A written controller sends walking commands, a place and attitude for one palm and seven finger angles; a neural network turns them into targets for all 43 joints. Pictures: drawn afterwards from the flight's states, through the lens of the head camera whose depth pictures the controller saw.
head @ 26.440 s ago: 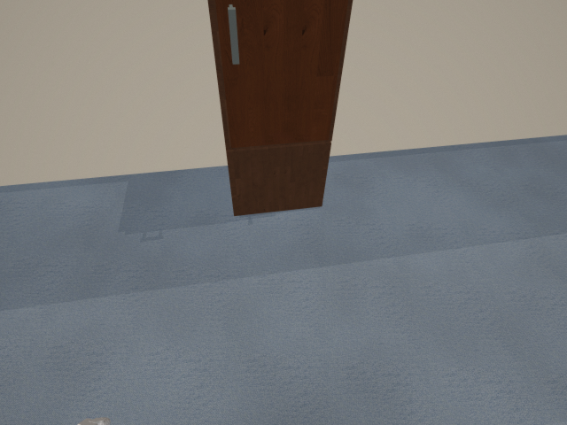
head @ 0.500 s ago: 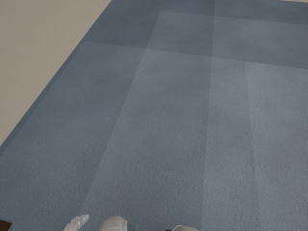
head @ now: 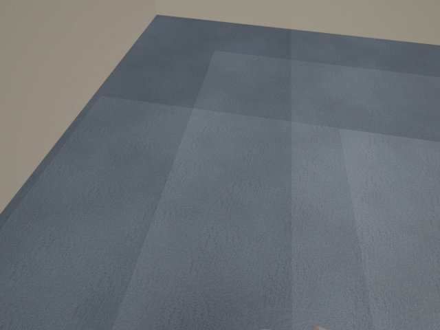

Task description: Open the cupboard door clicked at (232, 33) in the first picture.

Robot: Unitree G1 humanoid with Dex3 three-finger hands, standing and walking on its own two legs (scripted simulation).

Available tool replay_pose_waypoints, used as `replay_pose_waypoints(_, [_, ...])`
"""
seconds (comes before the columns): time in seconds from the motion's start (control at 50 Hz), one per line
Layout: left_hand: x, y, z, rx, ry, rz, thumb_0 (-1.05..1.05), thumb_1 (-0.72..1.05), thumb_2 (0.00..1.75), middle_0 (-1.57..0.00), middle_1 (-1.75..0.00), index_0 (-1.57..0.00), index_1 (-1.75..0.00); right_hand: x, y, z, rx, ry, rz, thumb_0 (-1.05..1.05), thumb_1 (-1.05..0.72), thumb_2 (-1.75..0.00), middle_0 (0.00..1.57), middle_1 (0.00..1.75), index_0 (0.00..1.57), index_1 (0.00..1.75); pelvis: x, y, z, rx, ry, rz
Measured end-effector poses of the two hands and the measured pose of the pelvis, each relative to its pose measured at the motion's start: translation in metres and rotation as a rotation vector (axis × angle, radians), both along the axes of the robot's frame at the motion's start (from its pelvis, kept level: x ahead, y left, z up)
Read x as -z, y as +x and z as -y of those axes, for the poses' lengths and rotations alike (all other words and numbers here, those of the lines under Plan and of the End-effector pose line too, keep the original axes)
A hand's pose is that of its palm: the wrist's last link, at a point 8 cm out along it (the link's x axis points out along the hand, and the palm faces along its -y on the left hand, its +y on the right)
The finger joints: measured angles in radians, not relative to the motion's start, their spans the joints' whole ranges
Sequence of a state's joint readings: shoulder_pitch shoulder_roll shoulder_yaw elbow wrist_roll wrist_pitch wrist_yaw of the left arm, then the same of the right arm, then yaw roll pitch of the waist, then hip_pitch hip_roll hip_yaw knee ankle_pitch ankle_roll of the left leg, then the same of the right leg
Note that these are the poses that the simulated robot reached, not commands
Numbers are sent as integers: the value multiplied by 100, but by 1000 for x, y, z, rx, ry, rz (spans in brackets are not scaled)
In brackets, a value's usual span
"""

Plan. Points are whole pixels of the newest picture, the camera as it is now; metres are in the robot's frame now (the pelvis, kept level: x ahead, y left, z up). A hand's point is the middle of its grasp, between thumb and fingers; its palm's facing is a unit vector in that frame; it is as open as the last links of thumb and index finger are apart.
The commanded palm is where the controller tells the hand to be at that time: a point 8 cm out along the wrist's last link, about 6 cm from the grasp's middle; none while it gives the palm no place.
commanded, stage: walk to a spot facing it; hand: left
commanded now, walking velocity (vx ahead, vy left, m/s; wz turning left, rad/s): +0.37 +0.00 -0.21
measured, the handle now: out of the picture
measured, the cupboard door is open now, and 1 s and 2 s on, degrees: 43 43 43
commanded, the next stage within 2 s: turn to face it in 0.34 s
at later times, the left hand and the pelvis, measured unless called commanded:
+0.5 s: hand (183, 259) +0.29 +0.11 -0.16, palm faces +0.02 -0.98 -0.21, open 7.1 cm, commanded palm none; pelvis +0.25 -0.07 +0.01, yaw +1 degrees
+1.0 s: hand (186, 197) +0.45 +0.13 -0.15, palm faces +0.28 -0.92 -0.26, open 7.4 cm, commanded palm none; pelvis +0.38 -0.09 +0.00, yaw +15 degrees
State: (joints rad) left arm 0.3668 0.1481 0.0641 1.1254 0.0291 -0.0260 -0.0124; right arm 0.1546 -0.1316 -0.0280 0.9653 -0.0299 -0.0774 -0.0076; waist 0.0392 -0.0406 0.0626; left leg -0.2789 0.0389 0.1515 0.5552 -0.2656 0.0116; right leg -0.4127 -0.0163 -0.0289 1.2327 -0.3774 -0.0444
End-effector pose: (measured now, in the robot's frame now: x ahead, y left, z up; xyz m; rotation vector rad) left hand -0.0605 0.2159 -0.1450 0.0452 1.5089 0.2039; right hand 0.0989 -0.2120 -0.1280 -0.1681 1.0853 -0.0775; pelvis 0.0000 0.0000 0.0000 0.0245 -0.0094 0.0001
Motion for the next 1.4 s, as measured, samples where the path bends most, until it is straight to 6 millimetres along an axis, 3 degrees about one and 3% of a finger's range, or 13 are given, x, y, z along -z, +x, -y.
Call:
replay_pose_waypoints(0.1, [-17,127,-10,90,46,179,1,93,90,-20,-29,-20,-30,-1,-38,36,122,-51,-191,-2,-96,-90,20,30,21,30,-11,46,5,29,-4,-12])
replay_pose_waypoints(0.2, [-27,245,-7,198,104,295,1,94,90,-20,-29,-20,-30,7,-67,61,201,-36,-389,-1,-94,-90,20,30,20,30,-5,101,28,58,2,-13])
replay_pose_waypoints(0.26, [-23,303,4,239,141,365,1,93,90,-20,-29,-20,-30,19,-68,74,227,-10,-489,0,-93,-90,19,30,20,30,9,135,49,59,7,-12])
replay_pose_waypoints(0.32, [-24,332,19,228,145,383,0,93,90,-20,-29,-20,-30,19,-40,82,234,2,-522,0,-92,-90,19,30,20,30,7,161,60,47,-4,-5])
replay_pose_waypoints(0.42, [-23,343,51,195,80,296,0,92,90,-20,-29,-20,-30,6,59,87,206,7,-394,1,-92,-90,19,30,20,30,-10,209,70,16,-14,-20])
replay_pose_waypoints(0.5, [-17,342,55,129,65,221,0,96,90,-21,-29,-20,-30,1,147,80,143,20,-286,1,-92,-90,19,30,20,30,-13,247,71,-14,-21,-25])
replay_pose_waypoints(0.62, [9,341,56,21,7,106,0,94,90,-21,-29,-20,-30,6,262,80,27,-51,-187,2,-95,-90,19,30,20,30,3,304,56,-72,-39,2])
replay_pose_waypoints(0.68, [24,351,48,-10,-1,65,0,93,90,-21,-29,-20,-30,10,305,78,-2,-84,-124,1,-94,-90,19,30,20,30,15,325,48,-85,-43,2])
replay_pose_waypoints(0.9, [-15,464,29,-71,116,305,0,91,90,-20,-29,-20,-30,1,384,76,-130,-57,-117,0,-91,-90,20,30,20,30,-3,364,67,-197,-48,-38])
replay_pose_waypoints(1.02, [-27,491,43,-100,205,391,0,91,90,-20,-29,-20,-30,15,427,100,-173,-23,-114,1,-91,-90,20,30,21,30,6,389,99,-274,-23,-49])
replay_pose_waypoints(1.12, [-35,474,63,-168,217,336,0,91,90,-20,-29,-20,-30,8,466,113,-234,-41,-127,1,-91,-90,20,30,20,30,-3,405,111,-354,-1,-32])
replay_pose_waypoints(1.2, [-32,454,78,-237,193,273,0,91,90,-21,-29,-20,-30,-1,496,110,-302,-58,-130,1,-91,-90,19,30,20,30,-9,418,115,-419,16,-35])
replay_pose_waypoints(1.4, [7,381,86,-444,130,117,0,91,90,-21,-30,-20,-30,-1,569,45,-528,-103,-36,1,-91,-90,19,30,20,30,11,433,97,-562,-6,-38])
